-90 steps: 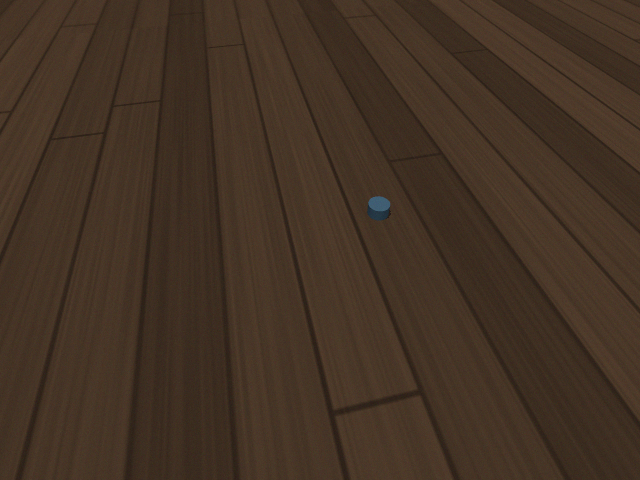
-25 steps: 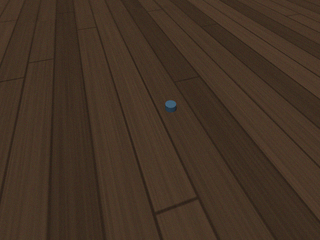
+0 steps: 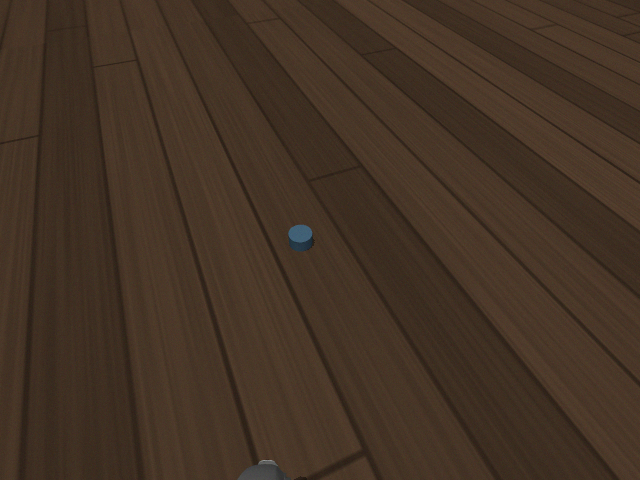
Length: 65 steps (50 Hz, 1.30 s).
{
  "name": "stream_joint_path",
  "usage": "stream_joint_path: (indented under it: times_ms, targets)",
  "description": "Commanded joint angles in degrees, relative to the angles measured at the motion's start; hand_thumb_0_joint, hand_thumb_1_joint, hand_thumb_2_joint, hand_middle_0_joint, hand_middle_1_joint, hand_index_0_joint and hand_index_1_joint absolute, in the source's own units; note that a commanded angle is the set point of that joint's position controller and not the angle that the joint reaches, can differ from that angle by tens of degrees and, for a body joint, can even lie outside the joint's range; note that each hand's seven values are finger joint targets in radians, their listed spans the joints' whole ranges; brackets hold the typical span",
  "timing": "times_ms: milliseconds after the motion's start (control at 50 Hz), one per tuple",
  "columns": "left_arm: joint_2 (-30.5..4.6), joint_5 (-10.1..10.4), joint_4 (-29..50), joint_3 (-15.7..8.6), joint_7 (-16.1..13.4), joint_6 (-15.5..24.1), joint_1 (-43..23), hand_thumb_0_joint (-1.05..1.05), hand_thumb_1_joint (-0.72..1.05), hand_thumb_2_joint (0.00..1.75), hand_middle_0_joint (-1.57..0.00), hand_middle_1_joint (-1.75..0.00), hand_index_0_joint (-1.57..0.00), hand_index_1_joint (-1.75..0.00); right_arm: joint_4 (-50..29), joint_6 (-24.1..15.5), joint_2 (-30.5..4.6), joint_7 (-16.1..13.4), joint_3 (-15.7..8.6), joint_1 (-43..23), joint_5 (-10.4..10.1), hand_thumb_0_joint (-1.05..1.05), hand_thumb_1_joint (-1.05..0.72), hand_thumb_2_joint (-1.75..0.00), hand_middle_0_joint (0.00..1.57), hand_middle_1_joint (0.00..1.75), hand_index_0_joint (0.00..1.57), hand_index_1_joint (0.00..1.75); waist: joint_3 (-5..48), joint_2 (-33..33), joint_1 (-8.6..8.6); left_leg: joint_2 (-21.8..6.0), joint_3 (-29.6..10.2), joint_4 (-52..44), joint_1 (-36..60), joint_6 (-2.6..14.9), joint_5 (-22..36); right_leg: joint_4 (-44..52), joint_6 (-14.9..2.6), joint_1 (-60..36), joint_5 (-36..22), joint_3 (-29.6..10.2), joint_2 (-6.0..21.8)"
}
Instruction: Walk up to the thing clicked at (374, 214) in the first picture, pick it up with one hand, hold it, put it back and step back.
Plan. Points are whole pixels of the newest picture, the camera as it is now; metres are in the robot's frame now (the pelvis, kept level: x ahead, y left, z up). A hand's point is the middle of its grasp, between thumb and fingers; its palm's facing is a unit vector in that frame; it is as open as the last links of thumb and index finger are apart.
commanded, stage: walk up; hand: left
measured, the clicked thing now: (300, 238) +1.11 +0.17 -0.74
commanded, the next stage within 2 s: none
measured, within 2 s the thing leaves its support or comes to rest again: neither
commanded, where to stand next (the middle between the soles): +0.71 -0.03 m, yaw -6 degrees
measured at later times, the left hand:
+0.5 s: hand (196, 327) +0.37 +0.25 -0.13, palm faces -0.19 -0.89 -0.41, open 7.4 cm
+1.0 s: hand (199, 289) +0.47 +0.28 -0.16, palm faces -0.14 -0.92 -0.36, open 7.4 cm
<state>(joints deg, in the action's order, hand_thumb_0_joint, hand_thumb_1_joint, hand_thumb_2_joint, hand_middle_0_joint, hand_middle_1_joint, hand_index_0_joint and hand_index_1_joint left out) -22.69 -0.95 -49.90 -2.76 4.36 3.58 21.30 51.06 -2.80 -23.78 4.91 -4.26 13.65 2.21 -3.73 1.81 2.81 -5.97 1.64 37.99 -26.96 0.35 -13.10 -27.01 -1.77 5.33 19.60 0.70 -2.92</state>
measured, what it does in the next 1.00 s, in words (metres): walks ahead: left foot, then right foot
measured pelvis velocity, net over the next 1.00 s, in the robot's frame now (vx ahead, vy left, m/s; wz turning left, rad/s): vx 0.42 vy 0.01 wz -0.10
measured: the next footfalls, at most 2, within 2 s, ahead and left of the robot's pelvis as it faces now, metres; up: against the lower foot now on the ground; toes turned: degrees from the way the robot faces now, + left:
left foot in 0.04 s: +0.19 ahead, +0.14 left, +0.00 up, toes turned +5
right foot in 0.50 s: +0.37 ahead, -0.14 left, +0.00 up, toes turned -9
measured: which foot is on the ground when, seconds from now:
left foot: up 0.00-0.02, down 0.04-0.52, up 0.54-0.90, down 0.92-1.00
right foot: down 0.00-0.06, up 0.08-0.48, down 0.50-0.96, up 0.98-1.00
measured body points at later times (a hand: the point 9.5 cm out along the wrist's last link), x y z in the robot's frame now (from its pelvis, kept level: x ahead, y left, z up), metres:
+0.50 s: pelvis +0.23 -0.01 -0.01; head +0.24 -0.03 +0.44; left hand +0.38 +0.30 -0.10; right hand +0.20 -0.34 -0.13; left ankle +0.15 +0.13 -0.73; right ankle +0.33 -0.14 -0.74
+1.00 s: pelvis +0.42 +0.01 -0.01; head +0.43 +0.02 +0.44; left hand +0.47 +0.33 -0.13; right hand +0.47 -0.33 -0.10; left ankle +0.51 +0.11 -0.73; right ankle +0.34 -0.13 -0.70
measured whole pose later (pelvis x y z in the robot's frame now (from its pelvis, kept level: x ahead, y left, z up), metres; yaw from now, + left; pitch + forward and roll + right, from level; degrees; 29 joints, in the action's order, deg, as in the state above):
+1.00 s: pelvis +0.42 +0.01 -0.01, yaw -6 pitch -2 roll -1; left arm -25.4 -0.6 -50.9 -2.4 2.3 3.0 20.6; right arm 48.1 -5.0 -24.0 4.1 -4.3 15.5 1.6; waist -4.1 -1.5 0.9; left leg -2.9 4.6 37.0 -22.2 1.5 -12.4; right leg -50.3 -2.0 14.6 26.6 0.0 1.9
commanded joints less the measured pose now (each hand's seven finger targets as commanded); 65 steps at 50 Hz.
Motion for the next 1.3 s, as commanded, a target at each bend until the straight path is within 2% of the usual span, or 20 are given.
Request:
stream_joint_path:
  times_ms: [0,20,40,60,80,160,260,400,440,460,500,540,620,800,900,920,940,960,1040,1280]
  targets:
    - [-15.54,0.35,6.32,-4.44,-1.82,1.75,-4.2,0.0,0.9,0.9,-0.2,-0.3,-0.2,-0.3,-5.04,-3.15,-10.56,-1.34,-3.67,1.03,-0.4,0.0,-0.9,-0.9,0.2,0.3,0.2,0.3,1.32,-3.58,-4.51,3.79,3.64,-8.42,15.99,1.06,3.04,0.3,-7.71,10.51,-15.46,-8.42,12.58]
    - [-13.5,0.25,6.6,-3.48,-1.89,1.8,-2.23,0.0,0.9,0.9,-0.2,-0.3,-0.2,-0.3,-3.35,-3.52,-12.69,-1.95,-4.63,7.28,-0.2,0.0,-0.9,-0.9,0.2,0.3,0.2,0.3,5.66,2.02,-7.16,4.61,2.88,-9.55,27.64,2.72,-0.24,-12.15,-5.88,14.91,-20.04,-4.97,8.62]
    - [-9.52,0.83,7.34,-2.45,-2.15,1.79,0.18,0.0,0.9,0.9,-0.2,-0.3,-0.2,-0.3,-2.87,-3.84,-17.1,-2.63,-6.19,14.26,0.79,0.0,-0.9,-0.9,0.2,0.3,0.2,0.3,10.62,12.81,-10.09,-6.49,-14.15,-15.97,37.83,6.96,-13.71,-30.78,-3.09,24.98,-14.64,-1.6,3.23]
    - [-10.07,1.38,6.83,-2.86,-2.72,1.59,1.33,0.0,0.9,0.9,-0.2,-0.3,-0.2,-0.3,-4.37,-3.93,-20.5,-2.79,-6.81,14.2,-0.04,0.0,-0.9,-0.9,0.2,0.3,0.2,0.3,9.81,14.61,-9.13,-19.47,-39.64,-25.42,38.79,12.25,-22.56,-38.95,-1.46,35.63,9.44,-3.21,-3.86]
    - [-15.59,0.39,6.15,-3.44,-3.43,1.32,-0.68,0.0,0.9,0.9,-0.2,-0.3,-0.2,-0.3,-5.13,-3.56,-20.25,-2.58,-6.74,10.44,-1.97,0.0,-0.9,-0.9,0.2,0.3,0.2,0.3,7.75,5.81,-7.82,-21.01,-39.57,-25.27,31.72,14.9,-24.55,-43.81,-1.83,34.2,9.56,-9.27,1.25]
    - [-13.94,1.14,2.7,-3.44,-1.87,0.9,2.12,0.0,0.9,0.9,-0.2,-0.3,-0.2,-0.3,-7.0,-3.83,-14.14,-2.87,-3.61,3.36,-2.19,0.0,-0.9,-0.9,0.2,0.3,0.2,0.3,-0.99,5.87,-3.19,-11.01,-12.76,-25.74,17.14,9.97,-8.33,-35.76,0.09,28.17,-1.52,-7.07,6.35]
    - [-11.44,0.42,5.31,-3.0,-0.28,0.31,-5.38,0.0,0.9,0.9,-0.2,-0.3,-0.2,-0.3,-7.45,-4.18,-15.29,-2.85,-3.77,5.89,-1.51,0.0,-0.9,-0.9,0.2,0.3,0.2,0.3,-0.99,6.18,-4.74,-11.42,-5.82,-25.52,19.7,13.09,3.45,-23.17,2.04,28.6,-3.51,-3.57,7.8]
    - [-10.47,0.29,5.23,-3.38,0.38,0.79,-10.28,0.0,0.9,0.9,-0.2,-0.3,-0.2,-0.3,-8.21,-2.79,-15.58,-2.76,-3.77,6.16,-1.6,0.0,-0.9,-0.9,0.2,0.3,0.2,0.3,1.66,4.6,-4.93,-8.94,0.27,-16.94,18.2,9.79,9.28,-7.15,-0.34,14.77,-11.21,3.85,4.81]
    - [-12.07,0.24,3.34,-4.24,-0.25,1.3,-5.07,0.0,0.9,0.9,-0.2,-0.3,-0.2,-0.3,-9.05,-2.41,-13.99,-2.88,-2.94,5.47,-1.85,0.0,-0.9,-0.9,0.2,0.3,0.2,0.3,3.17,0.03,-1.12,-6.94,2.41,-7.4,12.53,7.73,9.78,-4.53,-1.18,2.67,-11.15,3.77,3.16]
    - [-14.39,0.29,2.07,-5.35,-0.96,1.82,0.33,0.0,0.9,0.9,-0.2,-0.3,-0.2,-0.3,-9.16,-2.41,-10.98,-2.88,-1.73,7.5,-1.79,0.0,-0.9,-0.9,0.2,0.3,0.2,0.3,7.02,-7.17,1.48,-3.53,4.94,5.56,8.84,5.9,8.18,-1.07,-2.5,-5.86,-6.41,-0.51,4.92]
    - [-23.11,1.0,2.88,-7.06,-2.05,2.27,4.79,0.0,0.9,0.9,-0.2,-0.3,-0.2,-0.3,-9.41,-1.65,-11.21,-3.24,-1.33,9.26,-2.16,0.0,-0.9,-0.9,0.2,0.3,0.2,0.3,8.87,-17.8,2.98,5.82,1.21,28.82,-9.09,2.09,-18.22,12.23,-12.86,-13.05,6.4,-41.0,26.49]
    - [-19.92,2.3,4.23,-6.07,-2.63,1.95,-0.48,0.0,0.9,0.9,-0.2,-0.3,-0.2,-0.3,-6.97,-1.05,-13.38,-3.68,-1.9,7.34,-2.47,0.0,-0.9,-0.9,0.2,0.3,0.2,0.3,3.69,-7.15,1.12,1.33,-5.89,31.31,-7.97,2.28,-13.03,10.63,-12.95,-3.98,-0.06,-30.25,23.93]
    - [-15.78,1.49,5.46,-4.62,-2.91,2.48,-4.48,0.0,0.9,0.9,-0.2,-0.3,-0.2,-0.3,-4.21,-0.51,-12.05,-2.52,-1.98,10.76,-1.94,0.0,-0.9,-0.9,0.2,0.3,0.2,0.3,1.99,-10.11,-2.58,0.14,-3.62,22.99,-3.03,1.07,-5.7,11.06,-10.41,5.1,-8.81,-14.58,16.2]
    - [-16.96,0.42,6.69,-5.04,-2.4,2.98,-2.52,0.0,0.9,0.9,-0.2,-0.3,-0.2,-0.3,-6.94,-1.51,-10.04,-0.71,-2.39,0.37,-0.76,0.0,-0.9,-0.9,0.2,0.3,0.2,0.3,0.0,-9.09,-0.2,-0.39,-0.16,0.53,0.42,-0.27,0.96,11.51,-11.21,8.6,0.6,-10.37,17.25]
    - [-14.31,0.23,6.75,-3.05,-2.46,2.26,-3.89,0.0,0.9,0.9,-0.2,-0.3,-0.2,-0.3,-3.46,-2.7,-12.45,-1.44,-4.0,8.91,-0.67,0.0,-0.9,-0.9,0.2,0.3,0.2,0.3,3.76,-0.82,-6.9,4.67,2.81,-6.96,24.56,2.3,-2.74,-6.1,-6.72,20.01,-6.01,-3.46,12.53]
    - [-10.86,0.21,7.14,-1.99,-2.42,2.31,-2.58,0.0,0.9,0.9,-0.2,-0.3,-0.2,-0.3,-2.51,-3.1,-16.41,-2.19,-5.26,15.58,-0.39,0.0,-0.9,-0.9,0.2,0.3,0.2,0.3,7.67,11.18,-10.04,-3.92,-10.88,-14.78,31.89,5.4,-13.64,-25.12,-3.63,24.9,-8.56,1.1,7.76]
    - [-9.59,1.28,6.67,-1.8,-2.71,1.97,-0.45,0.0,0.9,0.9,-0.2,-0.3,-0.2,-0.3,-4.25,-3.41,-20.65,-2.51,-5.86,16.17,-0.67,0.0,-0.9,-0.9,0.2,0.3,0.2,0.3,6.53,17.02,-8.76,-17.38,-37.7,-25.62,34.68,10.45,-19.87,-35.63,-0.94,37.05,8.9,1.85,-1.06]
    - [-15.25,0.48,5.28,-2.92,-3.74,1.48,-2.41,0.0,0.9,0.9,-0.2,-0.3,-0.2,-0.3,-4.74,-3.04,-20.57,-2.4,-5.94,13.61,-2.17,0.0,-0.9,-0.9,0.2,0.3,0.2,0.3,4.78,8.8,-8.04,-19.8,-39.75,-24.28,29.28,14.94,-18.89,-40.58,-1.49,36.01,11.65,-4.66,3.42]
    - [-13.98,1.29,1.62,-2.74,-2.87,0.95,0.91,0.0,0.9,0.9,-0.2,-0.3,-0.2,-0.3,-6.4,-3.21,-14.44,-3.19,-3.15,6.44,-2.45,0.0,-0.9,-0.9,0.2,0.3,0.2,0.3,0.22,5.71,-3.22,-10.21,-13.69,-22.46,17.91,10.57,1.34,-34.74,-0.61,28.25,0.28,-4.84,7.97]
    - [-10.76,0.31,3.44,-3.33,-1.24,1.23,-6.37,0.0,0.9,0.9,-0.2,-0.3,-0.2,-0.3,-8.3,-2.15,-15.48,-2.6,-3.2,5.74,-1.93,0.0,-0.9,-0.9,0.2,0.3,0.2,0.3,-0.31,5.87,-3.82,-8.51,-7.06,-18.84,14.22,11.22,3.53,-7.74,0.51,15.41,-8.31,2.48,5.89]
